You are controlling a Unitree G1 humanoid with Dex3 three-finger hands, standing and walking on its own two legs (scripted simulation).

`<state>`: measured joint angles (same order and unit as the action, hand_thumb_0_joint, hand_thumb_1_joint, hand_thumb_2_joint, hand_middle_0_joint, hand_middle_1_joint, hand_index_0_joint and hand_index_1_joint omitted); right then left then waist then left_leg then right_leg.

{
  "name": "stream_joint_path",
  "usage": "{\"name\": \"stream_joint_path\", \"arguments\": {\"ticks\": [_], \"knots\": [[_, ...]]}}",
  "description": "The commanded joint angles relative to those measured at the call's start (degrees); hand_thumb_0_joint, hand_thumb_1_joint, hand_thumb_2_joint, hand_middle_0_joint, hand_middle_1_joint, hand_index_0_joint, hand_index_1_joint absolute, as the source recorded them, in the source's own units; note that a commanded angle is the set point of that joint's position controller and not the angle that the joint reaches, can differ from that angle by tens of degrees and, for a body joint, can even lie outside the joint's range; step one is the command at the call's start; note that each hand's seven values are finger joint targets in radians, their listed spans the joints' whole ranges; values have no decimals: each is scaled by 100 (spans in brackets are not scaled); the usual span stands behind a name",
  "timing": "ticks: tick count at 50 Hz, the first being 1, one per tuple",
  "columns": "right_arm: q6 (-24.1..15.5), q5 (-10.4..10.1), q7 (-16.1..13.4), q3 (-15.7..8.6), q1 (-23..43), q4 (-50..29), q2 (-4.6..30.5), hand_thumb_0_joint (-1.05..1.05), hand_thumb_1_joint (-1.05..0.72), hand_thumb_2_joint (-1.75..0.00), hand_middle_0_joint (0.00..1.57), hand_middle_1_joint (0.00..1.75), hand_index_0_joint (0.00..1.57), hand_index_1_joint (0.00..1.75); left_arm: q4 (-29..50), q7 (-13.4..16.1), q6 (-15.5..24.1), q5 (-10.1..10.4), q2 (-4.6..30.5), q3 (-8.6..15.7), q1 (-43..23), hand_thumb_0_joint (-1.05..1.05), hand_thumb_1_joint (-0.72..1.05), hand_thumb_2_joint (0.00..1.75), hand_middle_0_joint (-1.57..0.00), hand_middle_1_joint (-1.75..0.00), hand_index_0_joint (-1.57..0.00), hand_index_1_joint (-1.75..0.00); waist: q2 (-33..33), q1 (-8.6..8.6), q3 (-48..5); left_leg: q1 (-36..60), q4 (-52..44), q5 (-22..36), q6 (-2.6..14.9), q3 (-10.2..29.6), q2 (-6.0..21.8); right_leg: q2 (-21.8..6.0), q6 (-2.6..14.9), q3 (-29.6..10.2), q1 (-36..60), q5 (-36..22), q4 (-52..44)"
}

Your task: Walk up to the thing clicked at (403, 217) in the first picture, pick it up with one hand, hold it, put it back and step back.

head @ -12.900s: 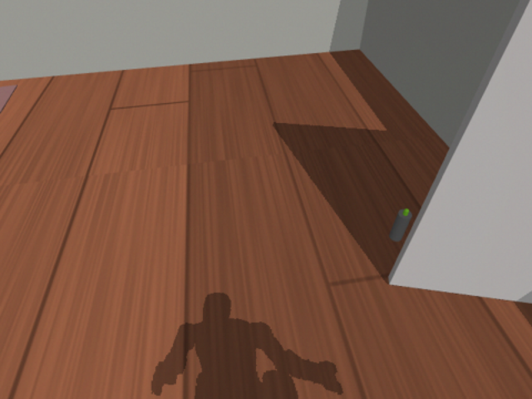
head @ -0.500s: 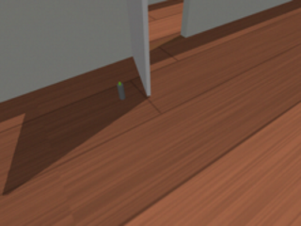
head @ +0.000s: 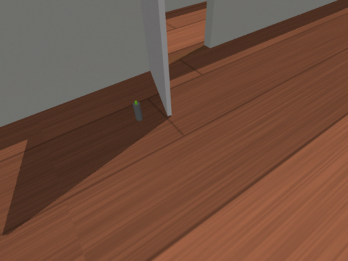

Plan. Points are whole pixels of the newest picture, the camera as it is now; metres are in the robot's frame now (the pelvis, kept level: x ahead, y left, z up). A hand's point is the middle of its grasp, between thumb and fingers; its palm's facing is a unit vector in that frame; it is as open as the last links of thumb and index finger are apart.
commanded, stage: stand
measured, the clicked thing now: (137, 110) +1.42 +0.33 -0.68
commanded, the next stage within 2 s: none
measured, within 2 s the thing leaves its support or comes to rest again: neither
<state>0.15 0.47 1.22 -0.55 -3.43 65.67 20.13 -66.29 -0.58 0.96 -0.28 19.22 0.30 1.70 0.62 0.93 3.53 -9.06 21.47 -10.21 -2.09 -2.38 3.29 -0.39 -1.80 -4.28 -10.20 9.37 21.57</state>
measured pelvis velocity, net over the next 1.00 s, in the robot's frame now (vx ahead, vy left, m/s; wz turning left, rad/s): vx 0.03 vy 0.01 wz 0.03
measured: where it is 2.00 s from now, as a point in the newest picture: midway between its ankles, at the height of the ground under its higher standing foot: outside the picture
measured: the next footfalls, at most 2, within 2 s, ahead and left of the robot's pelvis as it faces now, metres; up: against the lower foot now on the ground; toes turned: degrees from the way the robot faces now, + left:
none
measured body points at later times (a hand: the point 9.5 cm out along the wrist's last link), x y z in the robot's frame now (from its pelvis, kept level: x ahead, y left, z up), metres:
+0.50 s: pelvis +0.02 +0.01 +0.00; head +0.03 +0.01 +0.45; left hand +0.08 +0.31 -0.13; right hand +0.11 -0.29 -0.13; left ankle +0.02 +0.14 -0.74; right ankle +0.03 -0.14 -0.74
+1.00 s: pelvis +0.03 +0.01 +0.00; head +0.04 +0.01 +0.45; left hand +0.10 +0.31 -0.13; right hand +0.12 -0.29 -0.13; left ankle +0.02 +0.14 -0.74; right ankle +0.03 -0.14 -0.74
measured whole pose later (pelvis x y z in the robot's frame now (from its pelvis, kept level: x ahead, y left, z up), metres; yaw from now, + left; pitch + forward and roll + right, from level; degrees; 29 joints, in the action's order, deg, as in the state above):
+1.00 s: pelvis +0.03 +0.01 +0.00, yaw +2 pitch -2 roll +0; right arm 0.0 0.4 0.5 -0.6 -4.7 65.1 20.2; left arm -65.0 -0.4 0.4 -0.4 19.9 0.1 5.1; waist 0.0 0.3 2.8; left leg -6.4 19.3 -11.1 -1.6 -1.2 2.2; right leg -1.6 -2.3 -2.9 -6.5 10.3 18.5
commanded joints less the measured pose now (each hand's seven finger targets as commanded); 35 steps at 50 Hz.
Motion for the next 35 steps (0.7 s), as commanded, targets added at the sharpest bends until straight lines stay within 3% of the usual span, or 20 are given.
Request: {"name": "stream_joint_path", "arguments": {"ticks": [1,6,9,13,15,25,26,35], "knots": [[-182,42,-78,-266,367,-360,1255,0,-90,-90,20,30,20,30,255,77,112,-36,1259,257,-60,0,90,90,-20,-30,-20,-30,-78,-94,-542,97,-579,-317,261,547,500,-554,225,-392,88,-112,-502],[-208,37,-87,-282,330,-341,1262,0,-90,-90,20,30,20,30,301,68,99,-34,1240,254,-30,0,90,90,-20,-30,-20,-30,84,-104,-501,-10,-696,-450,239,609,504,-544,230,-331,126,-114,-459],[-207,26,-91,-282,227,-334,1223,0,-90,-90,20,30,20,30,335,79,129,-37,1294,256,-55,0,90,90,-20,-30,-20,-30,-68,-41,-642,164,-552,17,245,557,479,-597,224,-339,179,-432,-470],[-201,23,-109,-274,147,-319,1261,0,-90,-90,20,30,20,30,344,87,105,-28,1267,252,26,0,90,90,-20,-30,-20,-30,108,-30,-632,140,-577,42,266,562,496,-589,232,-309,233,-593,-444],[-207,28,-116,-263,124,-333,1256,0,-90,-90,20,30,20,30,359,86,103,-19,1274,249,21,0,90,90,-20,-30,-20,-30,52,-22,-721,225,-516,492,259,542,516,-609,236,-290,324,-876,-377],[-163,13,-120,-256,141,-361,1250,0,-90,-90,20,30,20,30,356,90,77,-21,1284,207,188,0,90,90,-20,-30,-20,-30,-82,-41,-497,298,-536,184,251,537,469,-606,218,-255,82,-567,-482],[-165,24,-121,-270,147,-385,1291,0,-90,-90,20,30,20,30,376,97,90,-37,1268,212,184,0,90,90,-20,-30,-20,-30,-59,-35,-617,373,-466,458,276,523,507,-637,221,-247,181,-806,-444],[-166,3,-122,-262,177,-411,1240,0,-90,-90,20,30,20,30,423,123,108,-9,1293,213,209,0,90,90,-20,-30,-20,-30,-131,-38,-763,612,-314,1175,281,459,501,-678,208,-192,320,-1434,-394]]}}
